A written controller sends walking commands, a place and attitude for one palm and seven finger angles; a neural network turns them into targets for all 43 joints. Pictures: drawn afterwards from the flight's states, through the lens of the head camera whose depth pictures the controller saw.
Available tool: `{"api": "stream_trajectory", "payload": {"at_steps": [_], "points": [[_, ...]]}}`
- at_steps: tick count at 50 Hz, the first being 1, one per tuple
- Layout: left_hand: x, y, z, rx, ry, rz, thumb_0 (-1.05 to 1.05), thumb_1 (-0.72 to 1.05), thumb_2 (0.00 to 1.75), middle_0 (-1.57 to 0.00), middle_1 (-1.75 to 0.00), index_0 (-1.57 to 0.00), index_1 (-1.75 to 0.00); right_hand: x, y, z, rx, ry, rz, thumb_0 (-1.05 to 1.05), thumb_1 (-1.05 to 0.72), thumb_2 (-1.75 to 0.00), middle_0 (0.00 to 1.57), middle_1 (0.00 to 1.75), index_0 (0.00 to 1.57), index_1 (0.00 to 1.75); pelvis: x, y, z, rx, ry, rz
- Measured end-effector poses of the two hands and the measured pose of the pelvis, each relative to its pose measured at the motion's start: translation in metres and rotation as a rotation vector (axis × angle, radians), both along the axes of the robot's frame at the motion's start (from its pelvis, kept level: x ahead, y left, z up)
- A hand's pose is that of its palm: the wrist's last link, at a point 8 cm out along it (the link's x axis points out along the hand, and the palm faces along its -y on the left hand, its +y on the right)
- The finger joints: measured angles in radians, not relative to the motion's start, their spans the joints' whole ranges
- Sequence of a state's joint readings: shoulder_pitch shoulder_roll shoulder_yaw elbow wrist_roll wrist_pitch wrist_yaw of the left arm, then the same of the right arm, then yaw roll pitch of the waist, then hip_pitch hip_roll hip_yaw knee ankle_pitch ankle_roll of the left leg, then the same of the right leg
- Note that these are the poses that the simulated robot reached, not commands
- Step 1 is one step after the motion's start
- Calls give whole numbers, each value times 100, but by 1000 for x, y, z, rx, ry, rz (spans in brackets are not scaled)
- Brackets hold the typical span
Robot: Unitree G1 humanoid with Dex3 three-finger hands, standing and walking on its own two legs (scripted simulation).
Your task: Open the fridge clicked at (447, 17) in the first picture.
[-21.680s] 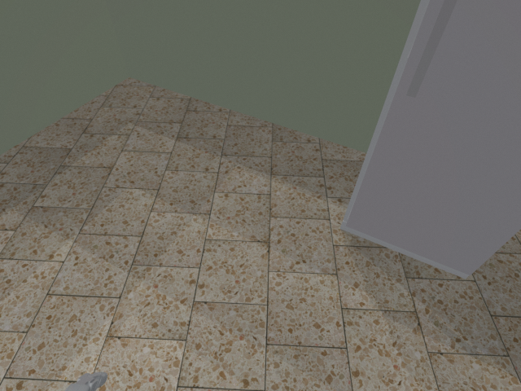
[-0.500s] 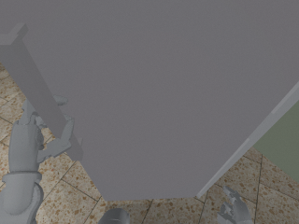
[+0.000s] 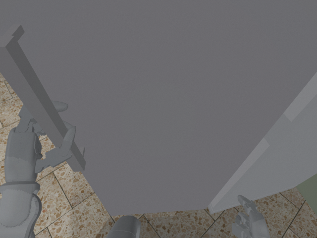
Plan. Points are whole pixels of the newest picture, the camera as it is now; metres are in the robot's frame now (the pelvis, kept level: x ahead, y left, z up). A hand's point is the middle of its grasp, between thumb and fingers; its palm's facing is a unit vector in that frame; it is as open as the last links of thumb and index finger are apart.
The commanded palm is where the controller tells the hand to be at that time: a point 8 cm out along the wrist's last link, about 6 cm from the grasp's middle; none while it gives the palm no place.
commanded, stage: stop walking and hold the door back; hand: left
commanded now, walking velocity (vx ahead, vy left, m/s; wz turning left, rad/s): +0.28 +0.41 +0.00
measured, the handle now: (57, 118) +0.28 +0.22 +0.19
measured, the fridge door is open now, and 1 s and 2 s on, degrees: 78 72 72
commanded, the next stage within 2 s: loosen the grip on the handle in 1.44 s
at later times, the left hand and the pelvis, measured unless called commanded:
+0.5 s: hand (66, 137) +0.25 +0.20 +0.18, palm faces +0.37 -0.89 -0.25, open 6.5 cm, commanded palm +0.24 +0.25 +0.17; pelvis -0.11 -0.05 -0.01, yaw +8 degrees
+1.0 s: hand (71, 120) +0.29 +0.20 +0.18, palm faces +0.33 -0.92 -0.22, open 6.3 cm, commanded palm +0.25 +0.25 +0.17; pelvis -0.10 -0.03 +0.00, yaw +6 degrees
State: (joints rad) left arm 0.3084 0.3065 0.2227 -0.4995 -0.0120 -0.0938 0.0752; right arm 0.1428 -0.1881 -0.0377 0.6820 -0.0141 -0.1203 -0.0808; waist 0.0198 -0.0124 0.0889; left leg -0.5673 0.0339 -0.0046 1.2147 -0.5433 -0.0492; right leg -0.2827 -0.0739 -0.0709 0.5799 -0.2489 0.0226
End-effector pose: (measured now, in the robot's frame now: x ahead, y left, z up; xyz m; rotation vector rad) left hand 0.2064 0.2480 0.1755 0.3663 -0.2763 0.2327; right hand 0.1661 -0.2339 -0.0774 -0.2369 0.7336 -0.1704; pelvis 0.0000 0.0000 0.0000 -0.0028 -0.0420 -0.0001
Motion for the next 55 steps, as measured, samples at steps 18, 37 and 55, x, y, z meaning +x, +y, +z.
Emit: {"api": "stream_trajectory", "payload": {"at_steps": [18, 37, 55], "points": [[-1, -6, 9, -90, 68, 86, -4, 56, 80, -48, -141, -32, -136, -64, 20, 6, 73, -1, 163, 1, -90, -90, 20, 30, 21, 29, -88, -26, 9, -29, -45, 135], [43, 1, 13, -144, 136, 86, -1, 60, 80, -46, -140, -38, -140, -171, -63, -27, -87, 208, -10, 1, -91, -90, 20, 30, 21, 29, -118, -25, -1, 43, -9, 131], [48, 1, 8, -155, 79, 54, -1, 65, 77, -46, -140, -31, -140, -127, -13, -25, 20, 159, 40, 1, -90, -90, 20, 30, 21, 30, -101, -16, 2, 11, 5, 87]]}}
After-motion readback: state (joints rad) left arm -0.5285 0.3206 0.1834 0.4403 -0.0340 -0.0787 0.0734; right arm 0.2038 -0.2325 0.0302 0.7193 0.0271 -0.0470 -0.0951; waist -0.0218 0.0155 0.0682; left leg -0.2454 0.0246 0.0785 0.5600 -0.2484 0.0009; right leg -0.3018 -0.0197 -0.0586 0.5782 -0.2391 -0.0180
